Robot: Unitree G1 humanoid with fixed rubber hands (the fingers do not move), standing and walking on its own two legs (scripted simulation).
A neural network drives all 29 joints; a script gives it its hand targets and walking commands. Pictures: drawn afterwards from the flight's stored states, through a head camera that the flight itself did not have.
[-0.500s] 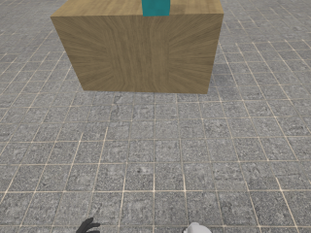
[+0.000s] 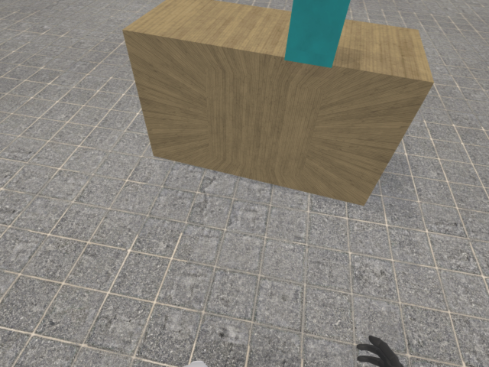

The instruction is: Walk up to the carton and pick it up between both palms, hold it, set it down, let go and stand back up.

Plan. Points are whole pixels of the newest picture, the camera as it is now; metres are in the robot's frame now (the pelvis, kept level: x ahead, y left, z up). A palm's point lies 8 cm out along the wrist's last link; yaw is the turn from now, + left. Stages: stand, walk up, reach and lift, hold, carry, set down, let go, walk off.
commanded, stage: walk up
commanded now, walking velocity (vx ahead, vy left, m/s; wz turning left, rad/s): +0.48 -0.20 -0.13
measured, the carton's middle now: (319, 12) +1.24 -0.17 +0.11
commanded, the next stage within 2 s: none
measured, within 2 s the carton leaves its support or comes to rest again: neither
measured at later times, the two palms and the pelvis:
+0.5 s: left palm (190, 244) +0.39 +0.16 -0.12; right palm out of the picture +0.12 -0.26 -0.14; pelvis +0.25 -0.06 +0.00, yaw -1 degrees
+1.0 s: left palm (202, 247) +0.41 +0.14 -0.15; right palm (360, 165) +0.67 -0.27 -0.10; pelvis +0.51 -0.06 +0.00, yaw -1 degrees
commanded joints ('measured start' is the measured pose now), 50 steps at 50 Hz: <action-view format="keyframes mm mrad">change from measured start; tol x32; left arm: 1 45 143 27 -118 -4 -18 -1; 20 -383 53 -13 -251 -2 38 -73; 25 164 366 77 -74 15 -21 -7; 50 35 162 29 -81 -3 5 18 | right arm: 1 529 -406 -105 98 24 -6 -61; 44 -6 -42 -9 -55 10 10 -11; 50 448 -343 -97 64 38 -2 -66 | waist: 1 -220 468 -250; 22 -33 205 48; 26 86 -507 -256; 41 -81 -87 107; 50 -204 301 -286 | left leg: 1 681 497 -877 -441 -358 160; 9 327 258 -259 -393 177 118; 21 225 257 -125 -452 3 98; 28 -257 0 -100 695 -285 41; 47 386 -40 17 -131 40 23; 50 694 510 -763 -333 201 222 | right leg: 1 -618 51 93 663 -104 -28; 15 -610 -123 103 295 338 29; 23 -35 -30 -13 4 297 -26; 27 108 -393 728 -434 -319 -174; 32 -95 -280 312 -310 343 -135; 47 -226 -142 95 42 741 -123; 50 -555 20 93 693 -120 -17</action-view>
